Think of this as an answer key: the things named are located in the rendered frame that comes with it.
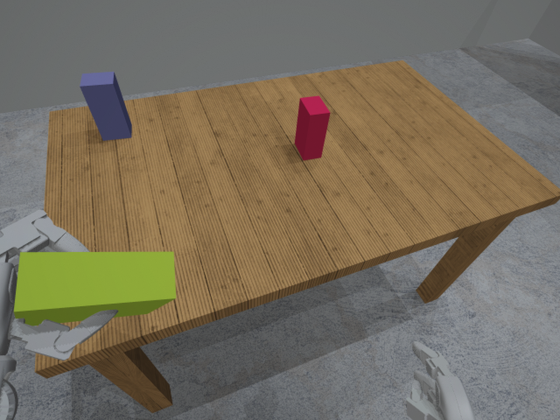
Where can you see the robot right hand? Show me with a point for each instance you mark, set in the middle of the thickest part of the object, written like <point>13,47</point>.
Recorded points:
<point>447,397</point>

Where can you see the left robot forearm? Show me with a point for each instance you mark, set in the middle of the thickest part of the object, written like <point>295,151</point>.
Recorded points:
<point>8,394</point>

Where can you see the robot left hand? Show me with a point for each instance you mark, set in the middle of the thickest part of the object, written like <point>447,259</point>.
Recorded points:
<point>36,233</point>

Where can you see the sponge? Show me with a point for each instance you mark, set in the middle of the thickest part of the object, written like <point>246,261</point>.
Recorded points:
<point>72,286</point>

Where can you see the table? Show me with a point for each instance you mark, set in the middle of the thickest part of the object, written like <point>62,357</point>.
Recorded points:
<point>214,176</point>

